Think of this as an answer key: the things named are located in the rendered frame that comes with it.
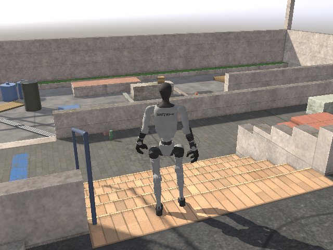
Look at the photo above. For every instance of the robot left hand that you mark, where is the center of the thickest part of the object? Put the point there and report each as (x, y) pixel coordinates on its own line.
(143, 146)

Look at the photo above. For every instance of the left robot upper arm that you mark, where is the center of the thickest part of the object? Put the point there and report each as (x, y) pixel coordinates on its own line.
(146, 119)

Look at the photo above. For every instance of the right robot forearm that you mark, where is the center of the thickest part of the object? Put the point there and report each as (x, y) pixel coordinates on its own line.
(191, 140)

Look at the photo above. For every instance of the robot right thigh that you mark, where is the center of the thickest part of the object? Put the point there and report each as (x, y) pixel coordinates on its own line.
(178, 155)

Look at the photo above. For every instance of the robot right hand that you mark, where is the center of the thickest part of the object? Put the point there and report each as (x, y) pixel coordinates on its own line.
(195, 155)

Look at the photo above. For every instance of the right robot upper arm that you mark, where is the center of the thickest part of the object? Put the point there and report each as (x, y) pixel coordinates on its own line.
(184, 118)

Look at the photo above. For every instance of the left robot foot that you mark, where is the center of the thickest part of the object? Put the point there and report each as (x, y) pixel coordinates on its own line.
(159, 211)

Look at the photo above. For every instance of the left robot forearm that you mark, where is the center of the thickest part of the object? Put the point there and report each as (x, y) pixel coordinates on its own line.
(141, 137)

